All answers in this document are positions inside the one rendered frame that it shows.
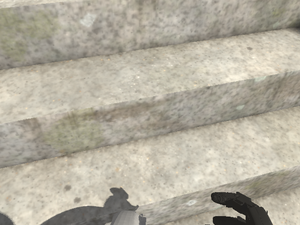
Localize right robot hand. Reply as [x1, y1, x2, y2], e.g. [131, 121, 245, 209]
[205, 191, 273, 225]

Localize robot left thigh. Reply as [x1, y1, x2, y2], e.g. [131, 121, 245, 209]
[111, 210, 146, 225]

